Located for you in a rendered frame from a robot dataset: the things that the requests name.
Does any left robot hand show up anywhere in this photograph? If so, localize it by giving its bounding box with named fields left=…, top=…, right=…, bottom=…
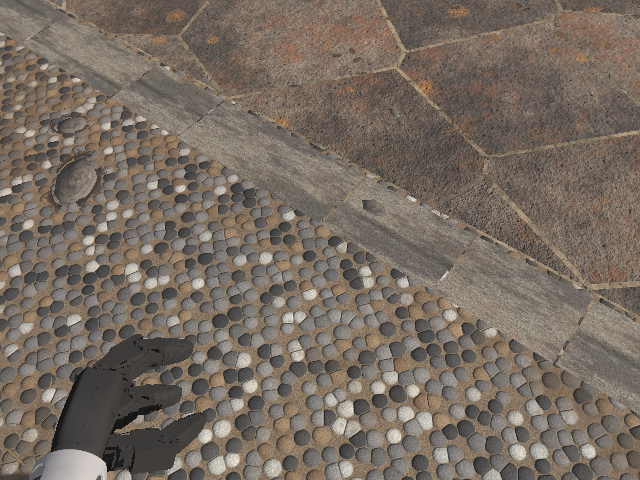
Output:
left=50, top=334, right=207, bottom=474

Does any left robot forearm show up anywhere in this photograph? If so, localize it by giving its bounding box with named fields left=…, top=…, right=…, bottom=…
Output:
left=29, top=449, right=107, bottom=480

